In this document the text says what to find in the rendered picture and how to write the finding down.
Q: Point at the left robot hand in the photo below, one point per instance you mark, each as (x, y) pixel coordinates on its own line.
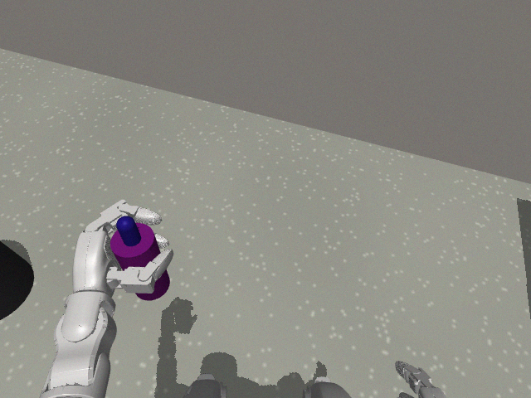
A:
(96, 268)

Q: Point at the right robot hand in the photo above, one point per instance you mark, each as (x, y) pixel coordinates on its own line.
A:
(419, 382)

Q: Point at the left robot arm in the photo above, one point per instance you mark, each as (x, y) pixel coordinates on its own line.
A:
(83, 335)

